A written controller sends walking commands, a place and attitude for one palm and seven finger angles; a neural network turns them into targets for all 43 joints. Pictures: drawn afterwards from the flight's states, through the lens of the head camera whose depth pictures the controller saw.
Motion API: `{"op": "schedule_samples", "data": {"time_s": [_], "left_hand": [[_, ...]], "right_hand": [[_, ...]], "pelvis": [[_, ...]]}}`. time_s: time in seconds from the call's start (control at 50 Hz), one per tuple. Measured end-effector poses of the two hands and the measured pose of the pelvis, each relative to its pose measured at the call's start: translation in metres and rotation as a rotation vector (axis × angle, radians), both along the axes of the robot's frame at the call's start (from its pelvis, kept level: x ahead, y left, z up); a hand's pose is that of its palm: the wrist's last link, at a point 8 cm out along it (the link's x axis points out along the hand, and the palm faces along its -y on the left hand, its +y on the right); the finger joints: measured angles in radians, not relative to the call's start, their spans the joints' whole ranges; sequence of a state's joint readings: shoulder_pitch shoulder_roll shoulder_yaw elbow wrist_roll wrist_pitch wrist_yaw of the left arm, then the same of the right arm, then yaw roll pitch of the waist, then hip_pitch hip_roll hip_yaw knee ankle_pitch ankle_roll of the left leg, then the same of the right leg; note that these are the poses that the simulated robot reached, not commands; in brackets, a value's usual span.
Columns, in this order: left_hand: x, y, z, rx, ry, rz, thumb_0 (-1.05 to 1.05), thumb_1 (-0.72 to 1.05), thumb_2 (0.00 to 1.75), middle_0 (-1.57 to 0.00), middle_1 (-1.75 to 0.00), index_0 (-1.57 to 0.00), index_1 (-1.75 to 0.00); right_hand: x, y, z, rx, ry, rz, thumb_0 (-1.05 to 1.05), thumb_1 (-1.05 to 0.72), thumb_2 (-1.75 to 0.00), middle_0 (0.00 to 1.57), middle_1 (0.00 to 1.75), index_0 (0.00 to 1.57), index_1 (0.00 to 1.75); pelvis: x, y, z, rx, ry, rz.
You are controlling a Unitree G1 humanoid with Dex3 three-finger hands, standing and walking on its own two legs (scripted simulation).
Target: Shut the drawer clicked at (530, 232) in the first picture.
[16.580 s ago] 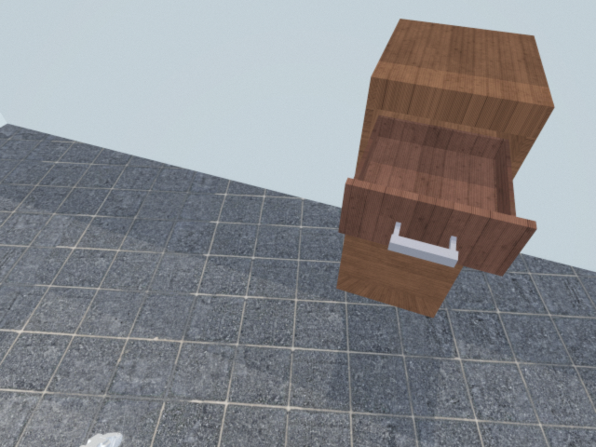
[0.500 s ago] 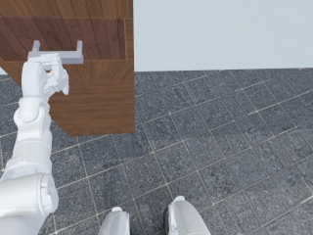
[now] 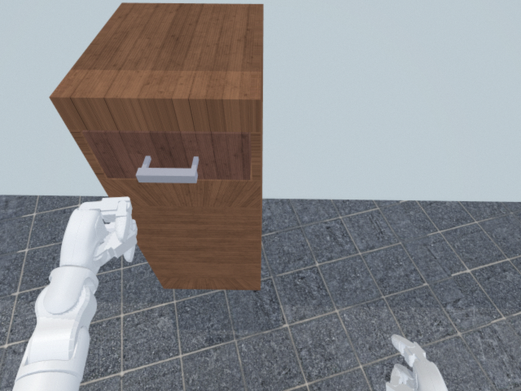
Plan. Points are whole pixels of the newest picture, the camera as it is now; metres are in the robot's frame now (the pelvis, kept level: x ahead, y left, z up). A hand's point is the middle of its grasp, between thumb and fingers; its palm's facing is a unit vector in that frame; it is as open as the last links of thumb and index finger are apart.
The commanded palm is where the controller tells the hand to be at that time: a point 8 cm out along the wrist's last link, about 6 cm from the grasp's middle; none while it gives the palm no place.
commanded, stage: draw the hand back to the body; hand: left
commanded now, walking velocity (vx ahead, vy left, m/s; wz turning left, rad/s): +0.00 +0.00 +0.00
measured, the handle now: (169, 168) +0.55 +0.22 -0.01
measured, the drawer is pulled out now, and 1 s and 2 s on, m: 0.00 0.00 0.00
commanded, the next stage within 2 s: step back with the hand held close in 0.80 s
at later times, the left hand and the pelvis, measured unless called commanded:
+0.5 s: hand (48, 290) +0.20 +0.23 +0.17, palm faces +0.36 -0.87 -0.35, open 3.2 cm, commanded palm +0.15 +0.27 +0.19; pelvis -0.01 -0.01 +0.03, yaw +0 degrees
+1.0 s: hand (7, 314) +0.17 +0.23 +0.19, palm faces +0.41 -0.81 -0.41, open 3.2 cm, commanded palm +0.11 +0.27 +0.20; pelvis -0.02 -0.01 +0.03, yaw +0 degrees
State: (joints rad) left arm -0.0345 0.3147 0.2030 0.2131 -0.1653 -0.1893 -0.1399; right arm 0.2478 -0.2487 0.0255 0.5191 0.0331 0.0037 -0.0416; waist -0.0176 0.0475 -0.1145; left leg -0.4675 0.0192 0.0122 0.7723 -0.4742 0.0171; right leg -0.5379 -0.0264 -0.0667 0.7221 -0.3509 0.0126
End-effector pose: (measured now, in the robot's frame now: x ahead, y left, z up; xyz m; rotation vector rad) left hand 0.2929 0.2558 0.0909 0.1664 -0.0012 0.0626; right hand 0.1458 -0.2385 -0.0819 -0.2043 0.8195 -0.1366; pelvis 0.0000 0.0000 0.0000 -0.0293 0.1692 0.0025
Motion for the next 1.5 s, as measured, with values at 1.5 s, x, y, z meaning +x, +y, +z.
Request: {"op": "schedule_samples", "data": {"time_s": [1.5], "left_hand": [[-0.210,0.038,0.120,0.417,-0.264,0.264,0.01,0.88,0.90,-1.41,-1.59,-1.40,-1.60]], "right_hand": [[-0.045,0.025,0.034,-0.013,-0.142,0.017,0.01,-0.91,-0.90,0.20,0.30,0.20,0.30]], "pelvis": [[-0.067,0.014,0.020,0.033,-0.187,-0.015]]}}
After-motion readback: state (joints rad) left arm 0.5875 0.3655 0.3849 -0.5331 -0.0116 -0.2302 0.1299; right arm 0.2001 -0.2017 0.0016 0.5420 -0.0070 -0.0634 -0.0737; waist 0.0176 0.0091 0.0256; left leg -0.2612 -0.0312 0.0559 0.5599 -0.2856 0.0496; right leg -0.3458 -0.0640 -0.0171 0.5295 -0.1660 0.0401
